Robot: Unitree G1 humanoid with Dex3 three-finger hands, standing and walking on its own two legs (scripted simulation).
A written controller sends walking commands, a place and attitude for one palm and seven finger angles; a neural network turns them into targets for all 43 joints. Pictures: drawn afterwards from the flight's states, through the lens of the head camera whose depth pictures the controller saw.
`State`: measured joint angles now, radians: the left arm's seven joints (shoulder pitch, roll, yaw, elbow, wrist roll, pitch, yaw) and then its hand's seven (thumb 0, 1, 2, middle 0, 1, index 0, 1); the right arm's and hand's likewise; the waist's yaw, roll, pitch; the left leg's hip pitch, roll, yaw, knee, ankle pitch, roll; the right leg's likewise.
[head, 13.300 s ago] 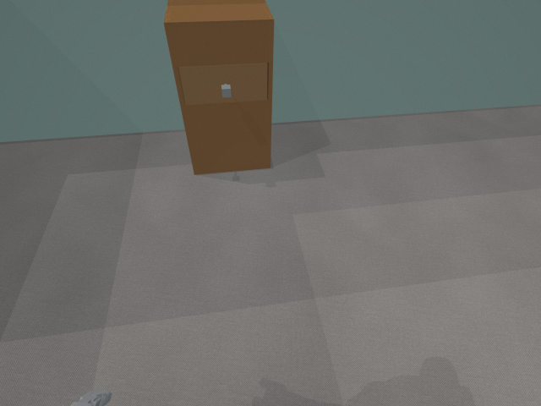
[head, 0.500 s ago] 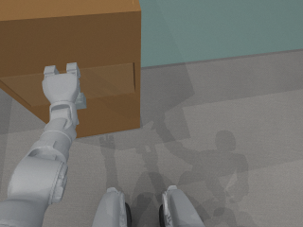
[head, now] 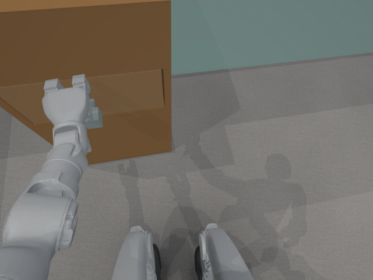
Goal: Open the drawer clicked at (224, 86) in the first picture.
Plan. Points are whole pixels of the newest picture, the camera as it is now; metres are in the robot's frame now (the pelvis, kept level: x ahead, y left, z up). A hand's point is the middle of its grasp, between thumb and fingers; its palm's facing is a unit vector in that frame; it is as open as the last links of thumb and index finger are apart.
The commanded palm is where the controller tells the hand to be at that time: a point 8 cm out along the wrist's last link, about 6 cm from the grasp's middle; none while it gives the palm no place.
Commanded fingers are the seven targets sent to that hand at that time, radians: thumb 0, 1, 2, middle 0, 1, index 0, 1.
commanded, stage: move the hooked fingers above the handle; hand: left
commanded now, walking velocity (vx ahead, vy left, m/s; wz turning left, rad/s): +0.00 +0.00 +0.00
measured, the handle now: (92, 111) +0.54 +0.21 -0.12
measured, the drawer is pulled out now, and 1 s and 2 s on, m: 0.00 0.00 0.00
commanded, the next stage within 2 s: lower the fingers behind the handle in 1.56 s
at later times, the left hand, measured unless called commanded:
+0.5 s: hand (80, 124) +0.47 +0.21 -0.05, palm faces -0.05 -0.03 -1.00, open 13.8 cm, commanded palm +0.46 +0.20 +0.01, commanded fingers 0.00 -0.50 0.30 -0.30 -1.20 -0.30 -1.20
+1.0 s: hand (87, 120) +0.48 +0.20 -0.05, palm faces -0.03 -0.07 -1.00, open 13.8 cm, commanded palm +0.47 +0.20 +0.01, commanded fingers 0.00 -0.50 0.30 -0.30 -1.20 -0.30 -1.20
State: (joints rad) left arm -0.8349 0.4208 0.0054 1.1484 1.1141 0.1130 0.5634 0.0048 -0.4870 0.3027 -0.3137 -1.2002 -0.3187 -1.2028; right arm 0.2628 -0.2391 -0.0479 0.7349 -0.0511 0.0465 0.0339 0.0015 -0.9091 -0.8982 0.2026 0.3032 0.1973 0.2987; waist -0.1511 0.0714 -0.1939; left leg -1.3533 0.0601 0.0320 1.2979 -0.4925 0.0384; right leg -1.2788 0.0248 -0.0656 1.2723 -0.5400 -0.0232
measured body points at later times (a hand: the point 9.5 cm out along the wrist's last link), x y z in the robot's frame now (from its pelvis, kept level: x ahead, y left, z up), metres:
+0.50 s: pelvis +0.01 +0.00 +0.01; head +0.16 +0.00 +0.43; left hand +0.47 +0.21 +0.00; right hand +0.05 -0.27 -0.13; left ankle +0.05 +0.10 -0.61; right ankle +0.02 -0.11 -0.61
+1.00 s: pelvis +0.01 +0.00 +0.00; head +0.16 +0.02 +0.42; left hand +0.47 +0.20 +0.00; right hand +0.03 -0.27 -0.13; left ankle +0.05 +0.10 -0.61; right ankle +0.02 -0.11 -0.61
